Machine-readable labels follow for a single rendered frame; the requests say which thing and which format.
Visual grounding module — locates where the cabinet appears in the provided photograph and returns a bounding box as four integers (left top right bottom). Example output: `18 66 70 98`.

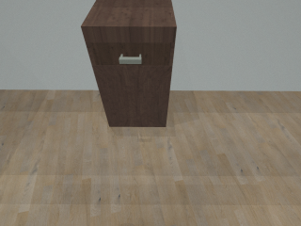
81 0 177 127

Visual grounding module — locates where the drawer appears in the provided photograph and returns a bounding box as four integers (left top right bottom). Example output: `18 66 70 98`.
90 42 170 66

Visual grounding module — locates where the handle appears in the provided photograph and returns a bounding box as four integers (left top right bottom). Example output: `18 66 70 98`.
119 54 142 64

